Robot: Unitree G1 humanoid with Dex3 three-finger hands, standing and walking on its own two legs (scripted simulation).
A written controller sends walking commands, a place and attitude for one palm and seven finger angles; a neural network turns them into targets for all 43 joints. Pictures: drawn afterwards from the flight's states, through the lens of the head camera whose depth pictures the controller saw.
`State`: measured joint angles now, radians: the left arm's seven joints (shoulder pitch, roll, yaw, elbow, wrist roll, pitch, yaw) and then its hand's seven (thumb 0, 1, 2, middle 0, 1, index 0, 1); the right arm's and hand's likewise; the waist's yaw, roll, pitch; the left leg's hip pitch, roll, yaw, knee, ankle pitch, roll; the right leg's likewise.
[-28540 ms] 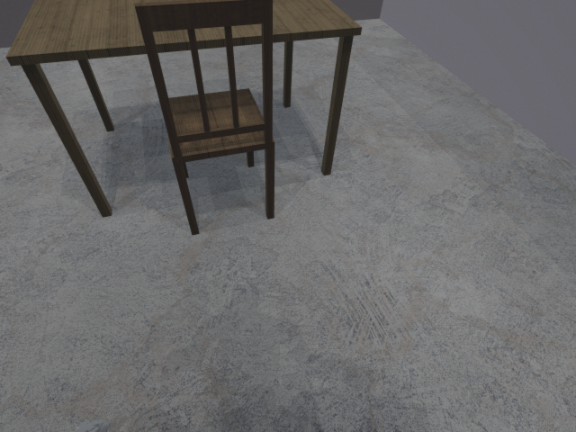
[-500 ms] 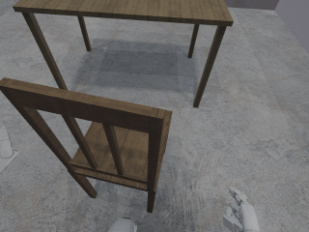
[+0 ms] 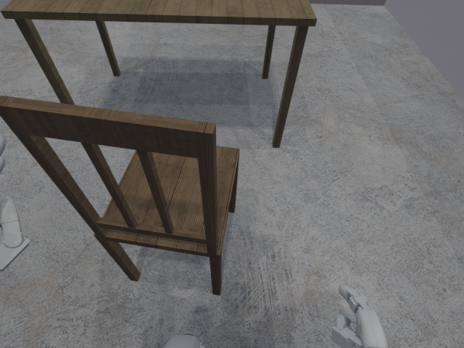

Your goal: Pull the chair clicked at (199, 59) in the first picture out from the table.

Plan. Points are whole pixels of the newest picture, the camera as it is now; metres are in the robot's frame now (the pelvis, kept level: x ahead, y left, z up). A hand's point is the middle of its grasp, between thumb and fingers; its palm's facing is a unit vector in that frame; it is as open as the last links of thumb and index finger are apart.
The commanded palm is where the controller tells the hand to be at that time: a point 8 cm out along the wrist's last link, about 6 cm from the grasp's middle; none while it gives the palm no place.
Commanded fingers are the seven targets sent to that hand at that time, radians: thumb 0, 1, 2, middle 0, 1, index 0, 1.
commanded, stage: stop stepping back and stand still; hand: left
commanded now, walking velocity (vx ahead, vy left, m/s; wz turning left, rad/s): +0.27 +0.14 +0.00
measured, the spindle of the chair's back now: (114, 190) +0.43 +0.30 -0.07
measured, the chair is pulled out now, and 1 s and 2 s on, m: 0.59 0.59 0.59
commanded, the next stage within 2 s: let the arm hang, fingers relaxed in 0.60 s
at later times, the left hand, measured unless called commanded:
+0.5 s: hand out of the picture +0.15 +0.27 +0.17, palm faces +0.49 -0.78 -0.39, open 7.4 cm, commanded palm +0.09 +0.30 +0.18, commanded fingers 0.00 0.90 0.90 -0.20 -0.30 -0.20 -0.30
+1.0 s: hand out of the picture +0.03 +0.17 -0.17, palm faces +0.12 -0.98 -0.15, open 7.0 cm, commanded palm none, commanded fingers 0.00 0.90 0.90 -0.20 -0.30 -0.20 -0.30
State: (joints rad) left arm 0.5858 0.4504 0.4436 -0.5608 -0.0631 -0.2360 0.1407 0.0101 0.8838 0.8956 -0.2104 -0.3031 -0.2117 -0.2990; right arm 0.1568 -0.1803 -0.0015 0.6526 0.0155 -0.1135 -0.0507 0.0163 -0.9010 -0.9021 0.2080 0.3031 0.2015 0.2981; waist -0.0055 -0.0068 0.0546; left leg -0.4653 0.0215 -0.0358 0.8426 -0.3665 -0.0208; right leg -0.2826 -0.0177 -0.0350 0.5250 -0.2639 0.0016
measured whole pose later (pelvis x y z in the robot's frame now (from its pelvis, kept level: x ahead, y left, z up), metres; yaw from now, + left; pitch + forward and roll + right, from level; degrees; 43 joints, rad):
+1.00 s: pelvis -0.04 +0.00 +0.00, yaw +4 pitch -2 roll +0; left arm 0.27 0.16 0.03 0.81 0.00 0.05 0.04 -0.03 0.99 0.89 -0.20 -0.30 -0.20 -0.30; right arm 0.26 -0.17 0.01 0.90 -0.02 0.00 0.00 0.01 -0.91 -0.90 0.20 0.30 0.20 0.30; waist -0.01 -0.05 0.06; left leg -0.26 0.00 -0.05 0.55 -0.26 -0.01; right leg -0.27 -0.05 -0.08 0.54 -0.23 0.01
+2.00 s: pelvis -0.03 -0.02 +0.00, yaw +4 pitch -2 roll +0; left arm 0.32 0.14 0.01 1.05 0.01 0.01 0.03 0.00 0.91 0.90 -0.20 -0.30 -0.20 -0.30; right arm 0.37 -0.10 -0.01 1.08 -0.01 0.00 -0.03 0.01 -0.91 -0.90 0.20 0.30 0.19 0.30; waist 0.00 0.00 0.04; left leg -0.23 0.03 -0.06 0.49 -0.23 -0.04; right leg -0.25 -0.02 -0.10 0.49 -0.22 -0.02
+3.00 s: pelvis -0.02 -0.03 +0.00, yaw +4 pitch -2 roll +0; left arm 0.32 0.13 0.01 1.06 0.01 0.01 0.03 0.00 0.91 0.90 -0.20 -0.30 -0.20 -0.30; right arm 0.35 -0.09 -0.01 1.10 -0.01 0.00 -0.03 0.01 -0.91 -0.90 0.20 0.30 0.19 0.30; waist 0.00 0.00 0.05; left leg -0.21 0.03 -0.06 0.47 -0.24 -0.04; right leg -0.23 -0.02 -0.11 0.49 -0.23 -0.03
